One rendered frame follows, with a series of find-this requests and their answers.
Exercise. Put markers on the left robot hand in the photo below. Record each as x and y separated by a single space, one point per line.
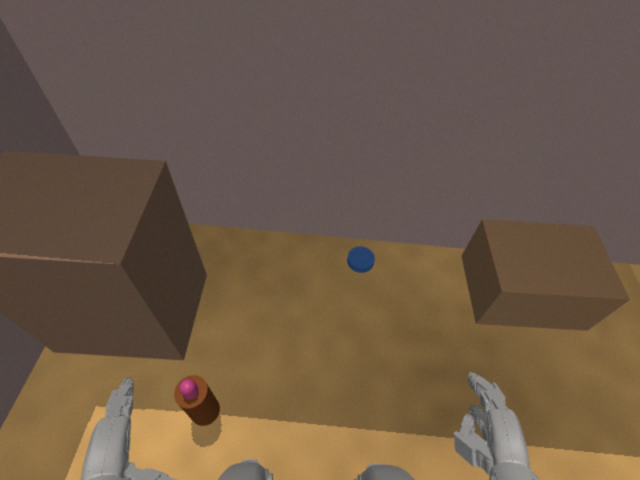
108 449

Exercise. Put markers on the right robot arm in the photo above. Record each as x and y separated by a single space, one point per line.
511 471

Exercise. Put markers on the right robot hand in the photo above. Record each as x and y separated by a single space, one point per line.
502 436

